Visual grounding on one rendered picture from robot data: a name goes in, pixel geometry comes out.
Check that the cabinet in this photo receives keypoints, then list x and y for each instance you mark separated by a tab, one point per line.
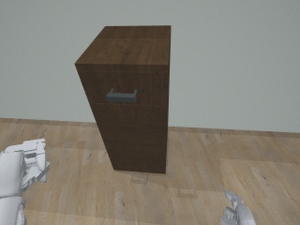
135	136

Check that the drawer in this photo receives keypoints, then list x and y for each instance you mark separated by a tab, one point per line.
149	85

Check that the robot right hand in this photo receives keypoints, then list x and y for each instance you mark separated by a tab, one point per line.
240	216

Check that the robot left hand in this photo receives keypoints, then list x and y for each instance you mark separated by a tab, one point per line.
29	157

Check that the robot left forearm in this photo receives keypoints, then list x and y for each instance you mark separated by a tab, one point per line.
11	210

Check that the handle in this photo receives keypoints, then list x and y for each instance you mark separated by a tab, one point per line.
122	97

